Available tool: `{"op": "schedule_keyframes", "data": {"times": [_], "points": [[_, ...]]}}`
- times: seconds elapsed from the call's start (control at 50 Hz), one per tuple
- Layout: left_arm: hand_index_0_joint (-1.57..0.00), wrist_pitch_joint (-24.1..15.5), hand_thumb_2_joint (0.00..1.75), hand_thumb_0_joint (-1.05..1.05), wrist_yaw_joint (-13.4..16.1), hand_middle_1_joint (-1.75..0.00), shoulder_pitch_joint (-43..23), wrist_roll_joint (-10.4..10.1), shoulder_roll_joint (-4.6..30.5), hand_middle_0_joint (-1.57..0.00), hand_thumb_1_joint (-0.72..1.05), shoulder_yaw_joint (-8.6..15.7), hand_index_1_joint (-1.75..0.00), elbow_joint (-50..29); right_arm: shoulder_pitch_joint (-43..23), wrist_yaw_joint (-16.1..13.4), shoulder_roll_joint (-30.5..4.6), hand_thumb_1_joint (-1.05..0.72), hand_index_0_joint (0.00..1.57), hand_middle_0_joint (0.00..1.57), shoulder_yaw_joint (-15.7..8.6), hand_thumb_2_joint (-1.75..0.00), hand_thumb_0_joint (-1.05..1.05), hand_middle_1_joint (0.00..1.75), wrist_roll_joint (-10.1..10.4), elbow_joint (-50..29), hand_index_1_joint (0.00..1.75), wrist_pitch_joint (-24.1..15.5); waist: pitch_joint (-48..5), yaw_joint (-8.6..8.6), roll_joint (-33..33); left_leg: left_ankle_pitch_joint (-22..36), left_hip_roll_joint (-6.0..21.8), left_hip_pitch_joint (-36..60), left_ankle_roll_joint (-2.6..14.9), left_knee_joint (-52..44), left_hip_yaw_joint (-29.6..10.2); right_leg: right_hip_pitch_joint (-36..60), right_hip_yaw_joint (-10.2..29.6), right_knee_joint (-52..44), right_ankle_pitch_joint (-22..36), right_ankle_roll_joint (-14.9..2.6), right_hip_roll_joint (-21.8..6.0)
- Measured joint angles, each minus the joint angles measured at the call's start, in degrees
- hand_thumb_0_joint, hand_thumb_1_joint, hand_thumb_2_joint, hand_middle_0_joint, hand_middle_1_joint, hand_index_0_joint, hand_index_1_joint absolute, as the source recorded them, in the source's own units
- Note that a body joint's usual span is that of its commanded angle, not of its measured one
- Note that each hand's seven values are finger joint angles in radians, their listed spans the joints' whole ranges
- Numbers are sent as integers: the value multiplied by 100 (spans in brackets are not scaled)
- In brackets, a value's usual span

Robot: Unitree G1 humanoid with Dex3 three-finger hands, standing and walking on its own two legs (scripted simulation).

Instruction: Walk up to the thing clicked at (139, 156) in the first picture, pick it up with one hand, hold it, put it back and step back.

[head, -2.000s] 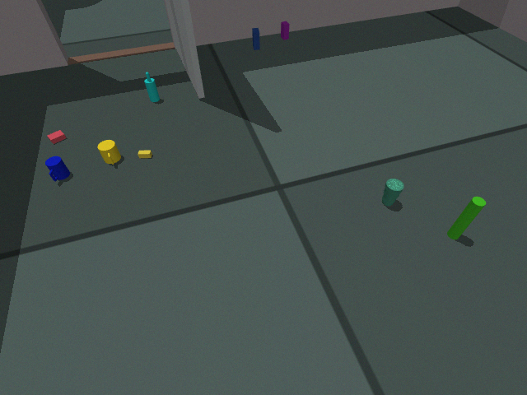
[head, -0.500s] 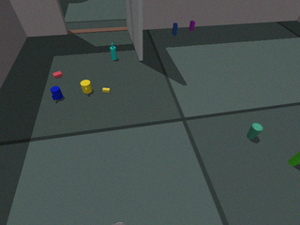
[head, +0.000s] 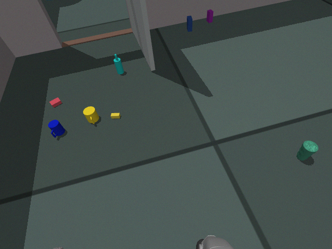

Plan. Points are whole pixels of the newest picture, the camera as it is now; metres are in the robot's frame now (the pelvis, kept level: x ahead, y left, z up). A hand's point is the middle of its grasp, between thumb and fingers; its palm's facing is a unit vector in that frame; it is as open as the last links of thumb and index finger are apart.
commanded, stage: walk up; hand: left
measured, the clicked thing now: (115, 115) +1.18 +0.43 -0.74
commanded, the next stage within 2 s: none
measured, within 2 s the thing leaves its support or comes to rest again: neither
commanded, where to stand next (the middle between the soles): +0.78 +0.19 m, yaw -2 degrees
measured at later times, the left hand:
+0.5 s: hand (52, 225) +0.23 +0.36 -0.15, palm faces +0.02 -0.91 -0.40, open 7.4 cm
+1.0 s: hand (69, 145) +0.48 +0.35 -0.11, palm faces +0.01 -0.89 -0.45, open 7.4 cm
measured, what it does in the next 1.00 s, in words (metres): walks ahead: left foot, then right foot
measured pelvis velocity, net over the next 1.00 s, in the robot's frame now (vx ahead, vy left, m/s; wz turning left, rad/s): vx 0.42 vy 0.07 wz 0.03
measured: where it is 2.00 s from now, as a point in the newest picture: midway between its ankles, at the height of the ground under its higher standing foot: (142, 169)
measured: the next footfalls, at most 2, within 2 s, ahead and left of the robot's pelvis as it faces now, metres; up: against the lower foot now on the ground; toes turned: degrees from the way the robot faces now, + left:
left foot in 0.44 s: +0.35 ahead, +0.20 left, +0.00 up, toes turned +7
right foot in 0.90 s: +0.53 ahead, -0.03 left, +0.00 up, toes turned -3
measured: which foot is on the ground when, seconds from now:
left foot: down 0.00-0.02, up 0.04-0.42, down 0.44-0.92, up 0.94-1.00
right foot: down 0.00-0.46, up 0.48-0.88, down 0.90-1.00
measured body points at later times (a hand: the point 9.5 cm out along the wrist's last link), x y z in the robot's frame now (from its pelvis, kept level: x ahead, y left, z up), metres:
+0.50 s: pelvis +0.23 +0.06 +0.00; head +0.25 +0.08 +0.45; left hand +0.23 +0.41 -0.12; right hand +0.36 -0.25 -0.09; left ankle +0.31 +0.19 -0.72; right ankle +0.13 -0.10 -0.69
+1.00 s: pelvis +0.42 +0.07 +0.00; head +0.43 +0.03 +0.45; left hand +0.48 +0.39 -0.08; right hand +0.48 -0.24 -0.13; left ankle +0.35 +0.20 -0.66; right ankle +0.49 -0.03 -0.72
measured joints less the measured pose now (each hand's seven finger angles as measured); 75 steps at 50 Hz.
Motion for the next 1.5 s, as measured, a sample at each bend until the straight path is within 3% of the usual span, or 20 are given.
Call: {"op": "schedule_keyframes", "data": {"times": [0.02,0.08,0.14,0.24,0.32,0.44,0.48,0.54,0.6,0.76,0.84,0.9,0.92,0.98,1.08,1.16,1.26,1.38,1.42,1.5], "points": [[-20,-48,90,1,35,-30,-47,11,-47,-21,91,13,-30,-47,-57,-30,-9,-90,21,20,-6,-90,1,30,0,7,30,40,64,13,142,-44,156,-200,83,641,-95,51,-103,164,-194,0,98],[-20,-167,90,1,113,-30,-39,-24,-81,-21,91,-9,-30,-266,-219,-61,59,-90,20,20,97,-90,1,30,0,16,30,109,94,160,17,-29,-89,-1163,139,2727,-459,245,-108,410,-655,-47,-11],[-20,-222,90,1,175,-30,145,-67,-173,-21,91,-73,-30,-378,-442,-48,-34,-91,21,20,122,-90,1,30,43,1,30,98,65,311,19,429,-131,-2034,136,3560,-683,740,-91,35,-713,-1,-60],[-20,-243,90,1,186,-30,589,-42,-156,-21,90,-125,-30,-310,-818,44,-174,-91,20,20,3,-90,1,30,46,-234,30,99,4,375,123,1231,193,-2942,-42,2845,-1025,1417,-90,-502,-814,87,13],[-20,-232,90,1,175,-30,776,38,-19,-21,90,-82,-30,-291,-974,172,-178,-91,20,20,-56,-90,1,30,-12,-264,30,140,-11,398,82,1703,479,-3170,-184,1619,-817,1770,-180,-666,-1046,160,7],[-20,-194,90,1,182,-30,957,29,260,-21,90,-21,-31,-288,-1031,290,-125,-91,20,20,-70,-90,1,30,-87,-173,30,125,-88,465,-91,2073,503,-2590,-26,312,-437,2049,-259,-208,-1822,453,-126],[-20,-96,90,1,241,-30,901,4,366,-21,90,10,-30,-212,-1087,250,9,-91,20,20,-67,-90,1,30,-144,-159,30,37,-1,437,-448,1828,242,-2493,-73,576,-235,1810,-83,693,-2079,263,-483],[-20,23,90,1,315,-30,807,-49,272,-21,91,-66,-30,-147,-1052,160,95,-91,20,20,-14,-90,1,30,-51,-280,30,-62,95,293,-383,1434,276,-2301,-21,797,-221,941,417,2656,-2186,3,-142],[-20,21,90,1,277,-30,701,-108,280,-21,91,-139,-30,-153,-868,60,244,-90,21,20,79,-90,1,30,43,-292,30,-61,89,188,-461,1444,222,-1816,-6,336,-170,229,576,3226,-1765,-84,2],[-20,26,90,1,144,-30,498,-81,174,-21,91,-106,-30,-311,-365,12,197,-90,21,20,147,-90,1,30,17,-256,30,-64,53,97,-493,1197,-37,-921,102,-306,4,-499,372,1685,-1027,121,-259],[-20,16,90,1,106,-30,448,-40,80,-21,91,-87,-30,-281,-242,14,64,-90,21,20,108,-90,1,30,-12,-326,30,-20,40,16,-340,820,-75,-698,24,-160,76,-294,202,735,-601,79,-218],[-20,-104,90,1,136,-30,448,-27,27,-21,91,-52,-30,-306,-171,-4,-46,-90,21,20,82,-90,1,30,13,-366,30,65,27,27,-120,248,43,-739,-11,515,56,145,90,150,-202,24,-11],[-20,-151,90,1,171,-30,415,-8,-27,-21,91,-31,-30,-317,-207,-23,-76,-90,21,20,67,-90,1,30,18,-336,30,106,72,48,48,133,170,-887,87,1012,-57,173,11,299,-334,12,97],[-20,-210,90,1,240,-30,407,-17,-69,-21,91,-74,-30,-422,-308,-44,-35,-90,20,20,117,-90,1,30,-13,-259,30,238,101,167,104,-22,-15,-1589,130,2636,-442,314,-12,537,-715,-36,66],[-20,-244,90,1,292,-30,657,-53,-152,-21,91,-145,-30,-452,-535,4,-117,-91,20,20,111,-90,1,30,25,-209,30,275,35,322,223,742,71,-2558,45,3202,-775,920,46,-91,-648,71,44],[-20,-233,90,1,288,-30,895,-17,-113,-21,90,-133,-30,-424,-654,71,-178,-91,20,20,16,-90,1,30,-6,-252,30,297,-4,343,276,1275,284,-2994,-100,2713,-944,1263,63,-433,-654,100,53],[-21,-213,90,1,278,-30,1055,53,39,-21,90,-57,-31,-444,-696,182,-206,-91,20,20,-64,-90,1,30,-91,-190,30,346,-51,382,218,1505,541,-3044,-185,1678,-760,1450,17,-457,-897,164,22],[-21,-140,90,1,303,-30,1138,60,323,-21,90,-3,-31,-413,-733,237,-187,-91,20,20,-102,-90,1,30,-138,-127,30,263,-118,403,-69,1559,493,-2446,-90,697,-510,1425,37,233,-1616,363,-218],[-20,-43,90,1,348,-30,1065,46,402,-21,90,25,-30,-316,-784,183,-92,-91,20,20,-96,-90,1,30,-151,-176,30,135,-16,382,-423,1442,254,-2345,-108,914,-260,1159,381,1122,-1904,152,-453],[-20,84,90,1,405,-30,864,-30,311,-21,91,-94,-30,-162,-685,73,40,-91,21,20,-25,-90,1,30,-23,-314,30,23,11,208,-433,1191,246,-2069,-1,863,-188,281,649,3016,-1994,-51,27]]}}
